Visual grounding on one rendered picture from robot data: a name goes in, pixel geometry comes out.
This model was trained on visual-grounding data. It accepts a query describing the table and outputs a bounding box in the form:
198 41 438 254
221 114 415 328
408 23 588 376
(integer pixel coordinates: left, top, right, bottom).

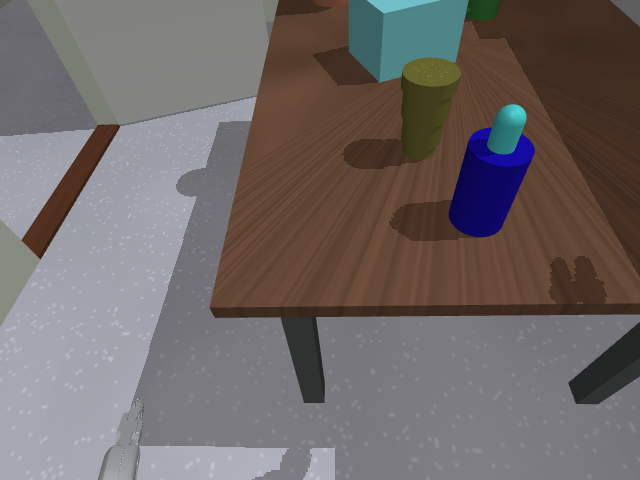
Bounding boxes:
209 0 640 404

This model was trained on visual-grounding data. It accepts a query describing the left robot hand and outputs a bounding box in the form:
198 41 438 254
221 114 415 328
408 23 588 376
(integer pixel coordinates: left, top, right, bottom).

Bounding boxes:
98 398 144 480

